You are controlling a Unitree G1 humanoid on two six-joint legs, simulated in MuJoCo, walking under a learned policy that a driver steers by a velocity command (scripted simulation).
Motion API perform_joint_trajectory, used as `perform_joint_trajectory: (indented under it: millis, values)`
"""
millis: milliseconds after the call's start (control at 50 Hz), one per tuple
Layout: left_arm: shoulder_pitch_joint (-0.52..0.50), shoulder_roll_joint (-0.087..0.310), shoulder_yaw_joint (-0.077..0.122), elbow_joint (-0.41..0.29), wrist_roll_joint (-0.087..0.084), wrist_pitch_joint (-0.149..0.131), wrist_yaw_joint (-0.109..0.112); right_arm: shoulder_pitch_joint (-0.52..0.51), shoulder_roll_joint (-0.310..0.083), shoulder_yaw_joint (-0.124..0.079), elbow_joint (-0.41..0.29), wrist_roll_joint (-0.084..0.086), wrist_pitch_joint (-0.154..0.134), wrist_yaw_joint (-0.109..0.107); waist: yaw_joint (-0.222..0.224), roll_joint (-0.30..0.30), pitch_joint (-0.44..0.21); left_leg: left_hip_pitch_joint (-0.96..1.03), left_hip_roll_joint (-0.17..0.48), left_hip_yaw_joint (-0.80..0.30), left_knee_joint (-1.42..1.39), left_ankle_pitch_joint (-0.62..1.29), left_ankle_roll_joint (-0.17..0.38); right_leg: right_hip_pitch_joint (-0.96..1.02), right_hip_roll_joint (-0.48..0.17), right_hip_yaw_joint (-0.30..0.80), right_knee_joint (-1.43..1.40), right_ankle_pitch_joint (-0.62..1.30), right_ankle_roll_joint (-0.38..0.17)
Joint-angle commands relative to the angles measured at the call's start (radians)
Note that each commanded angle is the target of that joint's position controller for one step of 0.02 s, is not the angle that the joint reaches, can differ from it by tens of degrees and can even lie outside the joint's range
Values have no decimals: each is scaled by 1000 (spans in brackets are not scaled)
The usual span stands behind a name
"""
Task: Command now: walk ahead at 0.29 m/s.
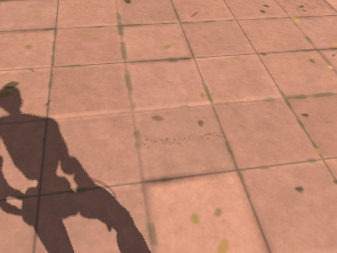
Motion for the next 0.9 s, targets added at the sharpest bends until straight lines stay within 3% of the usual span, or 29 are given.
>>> perform_joint_trajectory:
  millis: [20,60,100,160,200,240,260,280,300,320,340,360,400,440,500,540,560,580,620,700,900]
  values:
    - [-93,47,16,-72,15,-20,-15,44,-104,-4,-35,-11,10,-13,-3,142,89,148,220,-185,-169,582,100,-273,-51,-20,-47,99,27]
    - [-163,-2,-1,-99,13,-11,-16,36,-125,-1,-45,-18,29,-32,-4,127,83,77,182,-95,-155,739,93,-195,-26,-60,-190,151,56]
    - [-244,-22,-14,-126,12,-6,-17,49,-151,-2,-47,-19,41,-44,-23,137,79,1,154,-49,-148,753,83,-73,11,-93,-356,235,65]
    - [-260,16,-9,-131,7,4,-23,56,-172,-9,-40,-7,46,-48,-8,168,59,2,193,-69,-114,769,90,27,30,-66,-450,307,46]
    - [-200,60,5,-112,15,2,-24,11,-168,-13,-48,2,46,-49,44,170,29,46,218,-89,-50,815,75,90,33,-35,-496,306,7]
    - [-63,113,31,-59,32,-5,-19,-5,-162,-14,-55,1,51,-46,119,115,-49,55,165,-71,133,839,34,284,47,-41,-614,470,-41]
    - [27,165,41,-39,46,-3,-11,28,-150,-9,-66,-21,47,-42,131,31,-156,-69,114,-51,305,584,-3,515,-83,86,-549,835,-83]
    - [68,175,35,-21,59,11,-9,194,-32,24,-39,-28,49,-35,66,-184,-328,-281,2,-26,617,-82,-62,774,-335,350,-520,1057,-280]
    - [63,86,10,-16,44,19,-18,168,-65,14,-25,-11,53,-31,82,-145,-368,-283,-21,-118,765,-398,-87,685,-359,461,-610,924,-320]
    - [-45,78,3,-29,24,17,-21,97,-116,-3,-48,11,61,-32,59,-92,-215,-334,17,-123,819,-386,-91,518,-321,382,-668,688,-280]
    - [-135,60,-3,-45,25,17,-20,28,-115,-7,-62,16,72,-43,41,-44,-117,-355,46,-100,807,-338,-93,395,-274,317,-716,515,-233]
    - [-192,42,-13,-50,32,14,-20,-3,-108,-13,-67,10,87,-54,21,-21,-47,-335,69,-93,744,-300,-101,266,-238,253,-759,415,-201]
    - [-238,57,-9,-42,50,18,-18,3,-84,-13,-71,-2,110,-71,-16,-65,-11,-223,82,-74,574,-243,-108,114,-172,172,-801,270,-160]
    - [-223,63,-8,-32,59,24,-8,-1,-67,-11,-70,-9,116,-80,-15,-81,-40,-159,73,-53,437,-213,-109,96,-160,153,-806,223,-170]
    - [-234,75,-7,-21,34,37,5,-7,-65,-12,-60,-17,123,-70,-33,-64,-62,-18,57,-18,210,71,-81,39,-138,134,-813,-44,-138]
    - [-181,41,-18,12,30,43,6,-43,-93,-16,-79,-40,128,-64,-21,-27,2,3,84,-52,106,111,-42,-20,-91,113,-815,-256,-47]
    - [-153,48,-15,18,37,48,6,-76,-143,-23,-95,-33,128,-68,18,28,58,-85,115,-84,54,-11,-14,-4,-48,79,-797,-263,-6]
    - [-153,45,-13,15,39,54,12,-101,-168,-32,-85,-19,119,-66,38,117,91,-238,99,-88,20,-178,4,109,-3,24,-754,-165,20]
    - [-132,43,-13,31,41,55,22,-143,-118,-23,-83,-21,92,-63,52,146,80,-297,97,-92,-30,-161,-16,231,3,12,-675,-12,17]
    - [-93,42,-13,70,36,51,22,-125,-103,-22,-72,-9,63,-56,46,87,12,-187,87,-75,16,87,-30,259,-2,8,-635,178,-5]
    - [-86,47,-9,119,25,69,26,-101,-100,-21,-55,-6,77,-53,37,38,-18,-121,75,-54,42,296,-18,314,-10,9,-597,364,2]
